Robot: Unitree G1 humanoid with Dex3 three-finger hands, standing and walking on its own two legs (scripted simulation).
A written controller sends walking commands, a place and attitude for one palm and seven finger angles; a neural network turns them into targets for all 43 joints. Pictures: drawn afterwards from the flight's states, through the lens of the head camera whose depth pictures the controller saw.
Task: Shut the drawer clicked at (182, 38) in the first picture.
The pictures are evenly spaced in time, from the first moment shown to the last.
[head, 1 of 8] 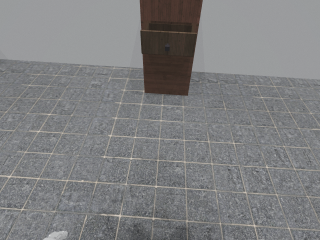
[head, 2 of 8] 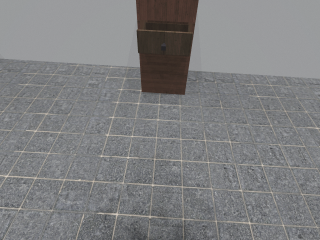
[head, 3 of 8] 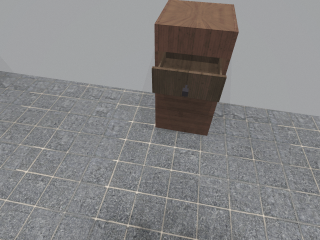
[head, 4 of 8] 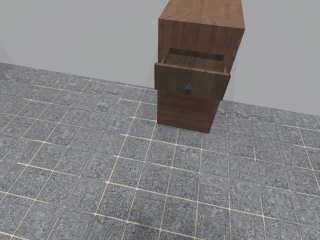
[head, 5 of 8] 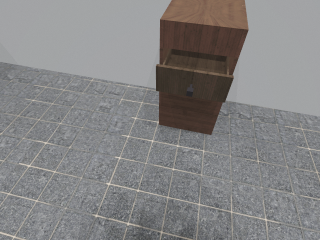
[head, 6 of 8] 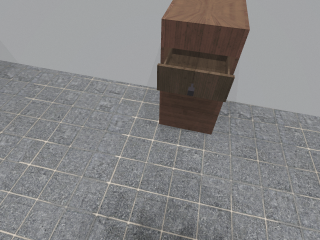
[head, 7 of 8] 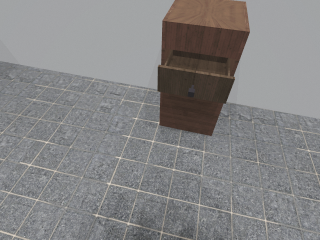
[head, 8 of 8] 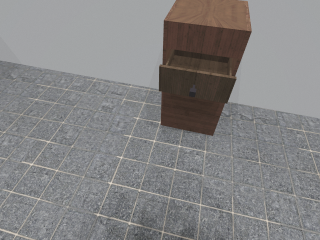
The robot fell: no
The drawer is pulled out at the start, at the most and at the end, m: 0.18 0.18 0.18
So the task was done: no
